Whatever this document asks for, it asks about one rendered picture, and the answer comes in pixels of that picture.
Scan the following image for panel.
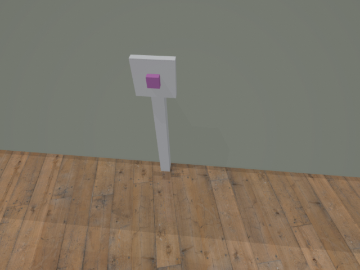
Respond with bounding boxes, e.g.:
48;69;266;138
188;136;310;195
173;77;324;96
129;55;177;172

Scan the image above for button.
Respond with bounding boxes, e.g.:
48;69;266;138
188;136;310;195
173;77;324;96
146;74;161;89

